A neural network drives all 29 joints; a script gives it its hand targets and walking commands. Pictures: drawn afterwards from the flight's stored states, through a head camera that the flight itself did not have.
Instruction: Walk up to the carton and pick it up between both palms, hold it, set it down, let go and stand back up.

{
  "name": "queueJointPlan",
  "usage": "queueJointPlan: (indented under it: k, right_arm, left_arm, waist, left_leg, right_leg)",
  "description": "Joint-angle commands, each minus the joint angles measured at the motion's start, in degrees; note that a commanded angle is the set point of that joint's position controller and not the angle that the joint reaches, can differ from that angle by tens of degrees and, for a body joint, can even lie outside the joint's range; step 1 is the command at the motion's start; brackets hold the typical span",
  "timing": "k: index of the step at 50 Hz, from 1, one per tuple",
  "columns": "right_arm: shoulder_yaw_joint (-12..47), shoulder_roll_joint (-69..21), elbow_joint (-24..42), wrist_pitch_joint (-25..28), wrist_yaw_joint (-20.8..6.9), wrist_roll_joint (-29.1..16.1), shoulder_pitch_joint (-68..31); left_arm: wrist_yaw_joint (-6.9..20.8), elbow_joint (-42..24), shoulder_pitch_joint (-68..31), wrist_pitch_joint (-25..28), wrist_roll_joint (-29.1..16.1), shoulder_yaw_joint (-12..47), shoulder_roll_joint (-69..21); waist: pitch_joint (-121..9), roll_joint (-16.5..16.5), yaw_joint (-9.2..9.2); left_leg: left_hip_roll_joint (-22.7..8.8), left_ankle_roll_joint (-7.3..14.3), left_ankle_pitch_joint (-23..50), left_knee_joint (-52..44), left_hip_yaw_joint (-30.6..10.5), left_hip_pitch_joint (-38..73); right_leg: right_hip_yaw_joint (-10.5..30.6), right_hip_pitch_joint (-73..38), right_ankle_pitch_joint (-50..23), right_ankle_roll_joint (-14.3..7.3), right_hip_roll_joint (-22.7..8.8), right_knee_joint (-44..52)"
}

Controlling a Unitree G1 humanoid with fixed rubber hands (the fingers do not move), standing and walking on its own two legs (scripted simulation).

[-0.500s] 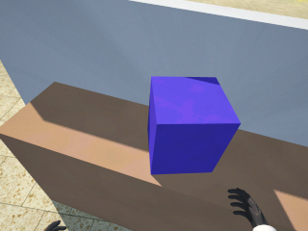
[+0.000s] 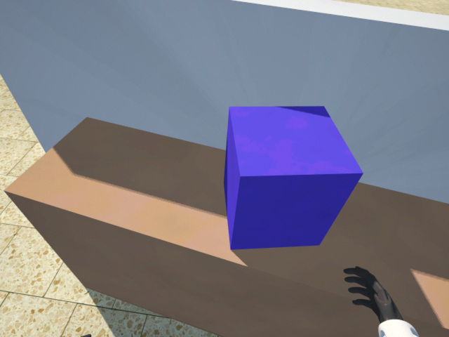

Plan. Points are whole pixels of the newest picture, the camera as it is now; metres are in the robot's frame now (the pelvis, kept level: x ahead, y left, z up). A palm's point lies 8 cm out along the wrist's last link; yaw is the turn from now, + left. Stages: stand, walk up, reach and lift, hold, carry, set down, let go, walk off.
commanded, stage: stand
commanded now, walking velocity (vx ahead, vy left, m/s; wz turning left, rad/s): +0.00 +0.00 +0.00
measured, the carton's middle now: (276, 179) +0.43 -0.10 +0.02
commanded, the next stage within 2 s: none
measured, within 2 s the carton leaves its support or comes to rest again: neither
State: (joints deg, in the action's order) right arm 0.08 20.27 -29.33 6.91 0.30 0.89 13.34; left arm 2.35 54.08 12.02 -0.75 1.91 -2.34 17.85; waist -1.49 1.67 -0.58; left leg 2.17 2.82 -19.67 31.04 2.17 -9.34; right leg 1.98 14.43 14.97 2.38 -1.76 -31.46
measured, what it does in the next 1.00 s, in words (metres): stands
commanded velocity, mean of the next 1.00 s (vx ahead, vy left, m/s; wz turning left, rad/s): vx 0.00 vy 0.00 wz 0.00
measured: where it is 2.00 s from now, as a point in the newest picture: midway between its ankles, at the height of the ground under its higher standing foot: outside the picture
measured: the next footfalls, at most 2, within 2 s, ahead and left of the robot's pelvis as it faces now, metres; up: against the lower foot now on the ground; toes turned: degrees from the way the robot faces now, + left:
none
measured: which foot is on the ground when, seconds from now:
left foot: down 0.00-1.00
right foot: down 0.00-1.00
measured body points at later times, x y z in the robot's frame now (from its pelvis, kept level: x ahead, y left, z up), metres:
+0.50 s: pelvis -0.01 -0.02 +0.01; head -0.03 -0.02 +0.46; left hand +0.05 +0.27 -0.13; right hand +0.19 -0.28 -0.03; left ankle -0.03 +0.09 -0.73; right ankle +0.02 -0.15 -0.73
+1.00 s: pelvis -0.02 -0.02 +0.01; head -0.02 -0.02 +0.46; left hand +0.07 +0.26 -0.13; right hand +0.19 -0.28 -0.03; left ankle -0.03 +0.09 -0.73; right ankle +0.02 -0.15 -0.73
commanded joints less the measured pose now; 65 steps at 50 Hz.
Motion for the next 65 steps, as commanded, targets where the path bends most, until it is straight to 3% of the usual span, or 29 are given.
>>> queueJointPlan:
  k: [1, 2, 4, 5, 6, 8, 10, 11, 12, 19, 20, 21, 23, 25, 28, 29, 30, 33, 35, 39, 44, 48, 50, 51, 53, 56, 57, 61, 65]
  right_arm:
    - [-4.7, 13.0, -2.4, -2.9, 1.2, -0.1, 0.4]
    - [-4.9, 13.6, -3.7, -3.0, 1.3, 0.2, 1.1]
    - [-4.8, 13.4, -4.7, -3.7, 0.9, 0.4, 0.1]
    - [-4.6, 12.2, -3.9, -3.3, 1.4, 0.3, -1.0]
    - [-4.8, 13.7, -5.1, -3.3, 1.5, 0.6, 0.3]
    - [-4.7, 13.0, -5.0, -3.6, 1.3, 0.1, 0.9]
    - [-4.2, 11.8, -5.1, -3.5, 1.1, 0.6, -2.3]
    - [-4.9, 13.7, -5.2, -3.4, 1.7, 0.4, -2.5]
    - [-4.2, 13.4, -5.4, -3.8, 1.3, 0.8, -3.1]
    - [-3.4, 12.0, -6.6, -3.2, 1.0, 0.7, -2.8]
    - [-4.5, 11.8, -6.1, -3.3, 1.1, 0.8, -4.7]
    - [-4.5, 15.0, -5.8, -3.5, 1.1, 0.5, -4.3]
    - [-4.6, 14.5, -6.9, -3.2, 1.3, 0.2, -0.9]
    - [-4.7, 13.3, -7.0, -3.8, 1.4, 0.3, -1.9]
    - [-3.1, 10.1, -5.2, -3.9, 1.7, 0.6, -3.5]
    - [-3.8, 12.1, -6.1, -3.9, 1.3, 0.6, -2.1]
    - [-3.6, 12.8, -6.8, -4.1, 1.1, 0.4, -3.2]
    - [-3.0, 11.4, -6.5, -4.3, 1.9, 0.7, -2.2]
    - [-3.0, 11.0, -6.0, -3.6, 1.1, 0.5, -2.7]
    - [-3.5, 11.6, -6.5, -3.4, 1.4, 0.9, -2.0]
    - [-3.5, 11.9, -6.3, -3.5, 1.9, 1.3, -4.6]
    - [-3.2, 13.3, -7.1, -2.9, 1.5, 0.6, -5.7]
    - [-2.9, 12.0, -8.0, -3.2, 1.7, 0.3, -2.7]
    - [-3.0, 10.4, -7.6, -3.0, 1.6, 0.5, -5.7]
    - [-3.2, 12.2, -7.1, -3.3, 0.9, 0.7, -6.0]
    - [-3.7, 12.7, -9.0, -3.1, 1.8, 0.7, -3.2]
    - [-3.7, 14.0, -7.6, -3.0, 1.6, 0.9, -4.5]
    - [-3.9, 12.9, -7.3, -4.0, 1.7, 0.7, -4.9]
    - [-4.0, 13.1, -7.6, -3.6, 1.5, 0.8, -6.5]
  left_arm:
    - [-0.9, -5.0, -2.7, 2.3, -0.2, -2.5, 11.7]
    - [-0.6, -3.6, -5.4, 2.0, 0.1, -2.9, 12.8]
    - [-0.7, -3.4, -3.5, 2.4, -0.5, -3.2, 14.0]
    - [-0.5, -4.3, -4.8, 2.6, -0.8, -2.6, 11.3]
    - [-0.1, -3.9, -6.5, 2.5, -0.7, -2.9, 11.9]
    - [0.0, -3.9, -6.6, 2.2, -0.6, -2.1, 11.6]
    - [-0.6, -2.1, -4.7, 2.6, -0.8, -2.2, 12.3]
    - [-0.3, -3.0, -7.0, 2.4, -0.4, -3.1, 13.8]
    - [-0.4, -2.5, -6.1, 2.2, -0.5, -2.4, 12.5]
    - [-0.4, -0.2, -5.3, 2.2, -0.3, -2.6, 12.8]
    - [-0.1, -0.4, -5.4, 2.0, 0.2, -2.4, 12.8]
    - [0.0, -0.6, -6.0, 1.7, -0.6, -2.5, 12.6]
    - [0.4, -1.2, -7.6, 2.2, -0.8, -2.0, 12.5]
    - [-0.5, -0.8, -7.0, 2.3, -0.4, -2.6, 13.7]
    - [-0.8, 1.1, -6.1, 2.2, -0.2, -2.4, 11.3]
    - [-0.9, 0.7, -7.1, 1.9, 0.3, -2.9, 14.7]
    - [-1.2, 0.9, -6.0, 2.2, 0.4, -2.9, 14.1]
    - [-0.4, 0.7, -7.2, 1.9, -0.6, -2.5, 14.0]
    - [-0.3, 0.1, -8.2, 2.3, -1.0, -2.5, 12.7]
    - [-0.3, 1.1, -7.4, 2.6, 0.2, -3.5, 14.4]
    - [-0.2, 1.6, -7.7, 2.8, -0.6, -2.7, 11.2]
    - [0.1, 1.3, -7.7, 2.4, -1.0, -2.0, 11.5]
    - [0.0, 0.7, -10.3, 2.2, -0.7, -2.9, 12.9]
    - [-0.3, 0.8, -8.1, 2.1, -0.8, -2.7, 11.5]
    - [-0.1, 1.1, -7.4, 2.0, -1.5, -2.5, 12.2]
    - [-0.1, 0.5, -8.7, 2.0, -0.9, -2.5, 12.6]
    - [0.1, 1.1, -8.5, 2.1, -1.4, -2.3, 10.8]
    - [-0.4, 1.0, -9.7, 1.4, -0.6, -2.7, 12.8]
    - [-0.1, 0.5, -10.5, 1.5, -1.3, -2.4, 11.7]
  waist:
    - [5.7, -8.5, 0.26]
    - [3.1, -5.7, 1.76]
    - [3.2, -10.0, -0.46]
    - [5.3, -11.4, 0.38]
    - [3.4, -7.7, 0.74]
    - [2.0, -6.9, 1.39]
    - [6.3, -10.0, -0.30]
    - [3.1, -7.9, 0.48]
    - [4.6, -7.7, -1.57]
    - [8.1, -11.8, -0.53]
    - [8.0, -6.6, -0.06]
    - [2.7, -11.1, -1.25]
    - [2.1, -10.3, 1.74]
    - [3.4, -7.4, 0.28]
    - [4.2, -11.2, 0.18]
    - [2.1, -7.2, 0.66]
    - [4.6, -7.4, -0.80]
    - [9.9, -5.9, 0.60]
    - [5.9, -10.9, 0.71]
    - [2.0, -4.0, 0.48]
    - [5.3, -6.1, -0.42]
    - [3.3, -13.6, -0.85]
    - [1.7, -10.7, 0.96]
    - [5.8, -7.7, -0.82]
    - [0.0, -12.0, -0.87]
    - [3.2, -12.8, 0.44]
    - [0.9, -8.1, -0.17]
    - [2.3, -8.8, 0.19]
    - [6.6, -7.4, -0.27]
  left_leg:
    - [-8.5, -0.1, 12.9, -10.3, -6.2, -6.7]
    - [-9.7, -2.3, 14.9, -11.6, -8.2, -2.2]
    - [-9.8, -0.7, 13.8, -12.4, -8.2, -3.5]
    - [-10.2, -0.7, 14.2, -11.7, -7.1, -5.0]
    - [-10.1, -1.5, 12.6, -12.5, -8.2, -4.5]
    - [-8.6, -0.6, 10.2, -11.0, -6.3, -2.8]
    - [-8.6, -1.1, 6.7, -13.5, -7.5, -5.4]
    - [-10.2, -1.5, 7.2, -13.6, -9.3, -4.2]
    - [-9.2, -0.3, 1.6, -14.3, -8.3, -6.5]
    - [-8.9, -0.7, -8.1, -17.2, -8.8, -9.6]
    - [-10.6, -2.8, -3.6, -18.7, -9.4, -6.3]
    - [-11.0, -1.4, -2.4, -16.0, -8.6, -3.3]
    - [-9.6, -2.4, 4.0, -14.4, -7.0, -0.3]
    - [-9.8, -1.4, 10.6, -11.6, -5.3, 0.3]
    - [-9.2, -0.2, 6.4, -11.1, -5.1, -2.9]
    - [-8.8, -0.2, 1.1, -12.6, -7.0, -2.5]
    - [-9.5, -0.1, -2.8, -13.6, -7.2, -7.6]
    - [-8.1, -0.5, -9.6, -13.3, -6.0, -5.6]
    - [-7.6, -0.7, -8.0, -11.7, -5.3, -4.9]
    - [-7.6, -0.4, -3.7, -10.1, -5.4, -2.4]
    - [-10.0, -0.4, 1.2, -13.3, -7.4, -4.0]
    - [-10.0, -1.3, -1.6, -15.3, -6.8, -2.5]
    - [-11.6, -0.7, 0.0, -14.6, -7.1, -2.0]
    - [-10.4, -0.8, 3.0, -14.3, -6.1, -3.2]
    - [-11.5, 0.0, 2.9, -14.1, -6.0, -0.5]
    - [-10.8, -1.3, 9.8, -13.3, -5.0, -1.4]
    - [-10.3, -0.8, 8.6, -11.9, -4.6, 0.7]
    - [-9.3, -1.0, 9.4, -11.6, -3.0, -1.1]
    - [-9.9, -1.2, 3.2, -13.4, -4.1, -4.3]
  right_leg:
    - [2.6, -0.1, -9.7, -4.7, -4.1, 4.5]
    - [1.6, 0.6, -9.6, -4.6, -3.4, 2.5]
    - [1.8, 0.1, -7.4, -4.7, -3.2, 3.4]
    - [1.5, 0.1, -8.6, -4.2, -3.7, 4.1]
    - [1.0, -1.1, -8.0, -4.4, -3.2, 3.2]
    - [1.4, -2.1, -9.5, -4.4, -3.7, 4.8]
    - [3.4, -0.9, -8.8, -4.5, -3.9, 5.4]
    - [1.1, -2.2, -7.5, -4.5, -3.6, 4.5]
    - [2.5, -2.3, -5.5, -4.6, -3.0, 5.7]
    - [3.8, -1.5, -4.9, -4.5, -3.4, 6.3]
    - [1.5, 1.2, -5.1, -4.3, -2.7, 4.7]
    - [0.6, -0.3, -4.4, -4.5, -2.8, 5.5]
    - [2.5, -0.2, -8.2, -4.4, -3.3, 7.2]
    - [3.1, 2.7, -11.7, -5.4, -4.0, 6.3]
    - [4.0, 0.7, -11.6, -4.7, -3.6, 6.5]
    - [2.7, -1.4, -10.4, -4.6, -3.1, 5.9]
    - [3.2, -3.0, -9.0, -4.5, -2.8, 6.0]
    - [9.0, 6.3, -1.3, -5.1, -5.4, 10.5]
    - [9.2, 4.5, 2.2, -5.8, -4.9, 11.1]
    - [7.8, 1.9, -2.9, -4.7, -3.8, 10.4]
    - [6.3, 1.9, -7.1, -5.0, -3.4, 7.4]
    - [6.0, 1.6, -5.9, -5.0, -2.6, 8.0]
    - [3.8, -0.2, -8.2, -4.5, -2.9, 5.8]
    - [4.0, 2.9, -7.3, -5.2, -2.5, 6.3]
    - [3.9, 0.3, -7.9, -4.9, -3.3, 6.3]
    - [4.1, 0.2, -11.3, -4.6, -3.2, 5.6]
    - [3.7, -0.1, -9.9, -5.1, -2.7, 6.4]
    - [5.0, -1.2, -15.9, -5.0, -3.6, 5.8]
    - [5.5, 0.8, -12.7, -5.1, -3.5, 6.6]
